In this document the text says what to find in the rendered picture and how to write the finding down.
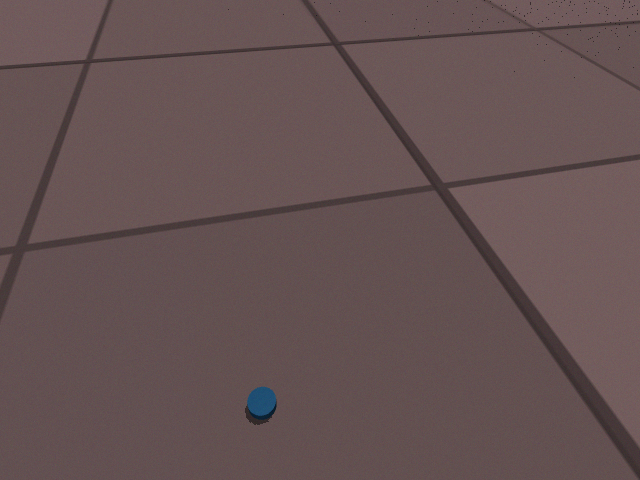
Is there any tin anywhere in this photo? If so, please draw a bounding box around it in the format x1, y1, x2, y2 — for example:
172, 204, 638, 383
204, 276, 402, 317
247, 387, 277, 420

